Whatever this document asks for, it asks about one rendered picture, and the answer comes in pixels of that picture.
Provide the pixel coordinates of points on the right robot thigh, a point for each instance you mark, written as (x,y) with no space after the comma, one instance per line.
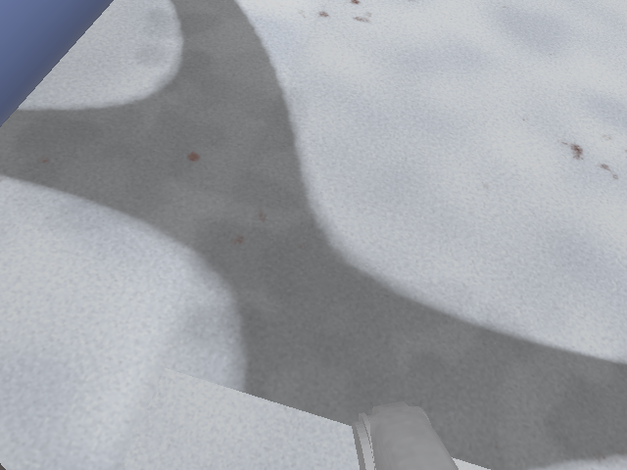
(399,437)

